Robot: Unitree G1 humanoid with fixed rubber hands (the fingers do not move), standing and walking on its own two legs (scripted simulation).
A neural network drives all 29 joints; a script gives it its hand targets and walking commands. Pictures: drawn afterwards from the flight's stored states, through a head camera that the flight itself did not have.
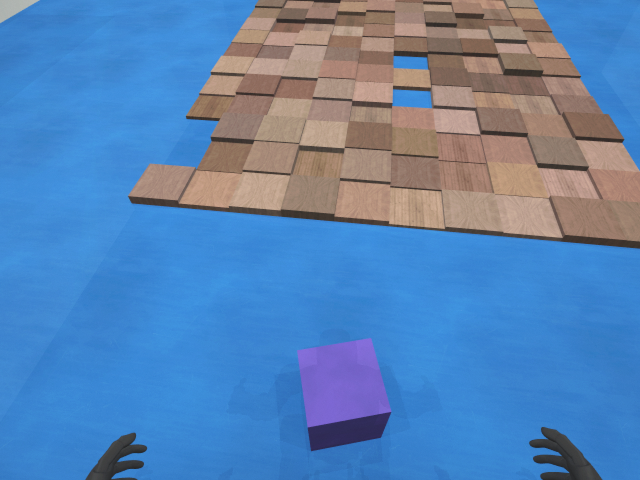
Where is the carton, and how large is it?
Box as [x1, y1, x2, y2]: [297, 338, 390, 450]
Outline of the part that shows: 370,338 297,350 311,450 380,437 389,416 390,408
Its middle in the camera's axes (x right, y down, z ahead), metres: +0.06 +0.45 +1.10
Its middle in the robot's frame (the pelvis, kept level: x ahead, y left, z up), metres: +0.42 -0.03 -0.65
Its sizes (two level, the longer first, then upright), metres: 0.210 0.200 0.250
